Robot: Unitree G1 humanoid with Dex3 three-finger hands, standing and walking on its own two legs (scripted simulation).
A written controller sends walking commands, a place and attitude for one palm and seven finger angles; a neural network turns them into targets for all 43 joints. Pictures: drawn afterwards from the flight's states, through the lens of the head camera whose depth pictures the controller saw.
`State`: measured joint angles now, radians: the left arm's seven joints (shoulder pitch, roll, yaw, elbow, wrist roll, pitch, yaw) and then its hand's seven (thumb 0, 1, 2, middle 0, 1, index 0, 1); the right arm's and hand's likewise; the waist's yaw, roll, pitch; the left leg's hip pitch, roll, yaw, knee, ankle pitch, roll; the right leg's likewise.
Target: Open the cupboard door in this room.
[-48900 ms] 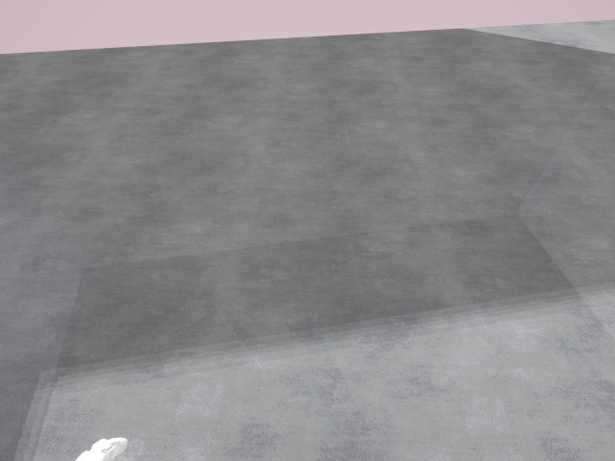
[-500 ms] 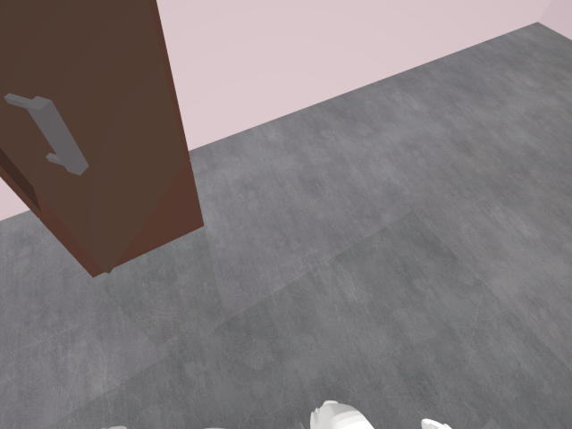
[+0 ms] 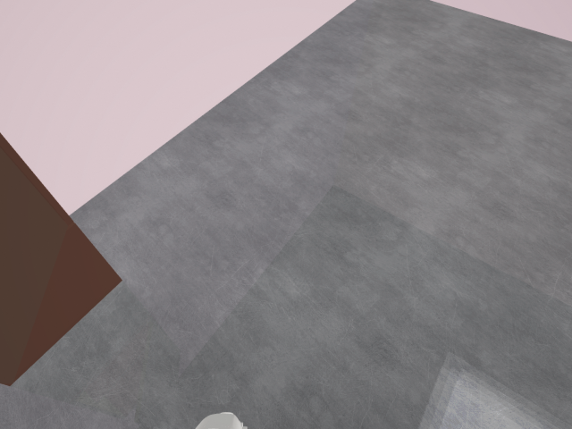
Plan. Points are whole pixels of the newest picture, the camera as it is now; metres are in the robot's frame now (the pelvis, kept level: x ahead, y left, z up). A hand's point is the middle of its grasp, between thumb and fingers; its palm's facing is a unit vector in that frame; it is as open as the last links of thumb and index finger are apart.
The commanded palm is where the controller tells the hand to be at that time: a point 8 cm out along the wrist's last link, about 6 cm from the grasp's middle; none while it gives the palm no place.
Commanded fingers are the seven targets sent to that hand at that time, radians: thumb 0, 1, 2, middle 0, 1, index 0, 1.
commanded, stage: walk to a spot facing it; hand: left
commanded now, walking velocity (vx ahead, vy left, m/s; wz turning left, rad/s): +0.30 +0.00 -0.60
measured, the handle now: out of the picture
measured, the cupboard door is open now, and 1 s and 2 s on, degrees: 39 39 39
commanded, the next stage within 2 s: turn to face it in 1.28 s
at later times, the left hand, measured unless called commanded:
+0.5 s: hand (250, 292) +0.37 +0.09 -0.17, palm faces -0.40 -0.90 -0.16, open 7.4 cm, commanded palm none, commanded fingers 0.00 0.90 0.90 -0.20 -0.30 -0.20 -0.30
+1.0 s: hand (278, 282) +0.39 +0.04 -0.17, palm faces -0.36 -0.91 -0.20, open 7.3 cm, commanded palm none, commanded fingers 0.00 0.90 0.90 -0.20 -0.30 -0.20 -0.30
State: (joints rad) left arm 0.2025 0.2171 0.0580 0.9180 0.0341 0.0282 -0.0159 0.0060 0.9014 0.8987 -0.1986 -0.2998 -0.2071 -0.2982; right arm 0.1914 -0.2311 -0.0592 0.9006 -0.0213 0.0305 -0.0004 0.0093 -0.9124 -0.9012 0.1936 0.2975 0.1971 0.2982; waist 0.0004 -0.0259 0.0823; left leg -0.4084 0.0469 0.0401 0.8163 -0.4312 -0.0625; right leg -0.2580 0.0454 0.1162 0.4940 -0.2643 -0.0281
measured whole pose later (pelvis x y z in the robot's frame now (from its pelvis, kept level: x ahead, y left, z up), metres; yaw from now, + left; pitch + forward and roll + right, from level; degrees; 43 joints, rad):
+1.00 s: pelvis +0.39 -0.15 -0.01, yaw -29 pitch +1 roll +1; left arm 0.45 0.14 0.03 1.10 0.02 -0.08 0.02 0.00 0.91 0.90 -0.20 -0.30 -0.20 -0.30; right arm 0.04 -0.17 -0.04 0.96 -0.02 -0.01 0.01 0.01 -0.91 -0.90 0.19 0.30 0.20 0.30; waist 0.06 0.00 0.06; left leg -0.59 0.07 0.08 0.79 -0.18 -0.02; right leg 0.09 0.11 0.04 0.26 -0.36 -0.12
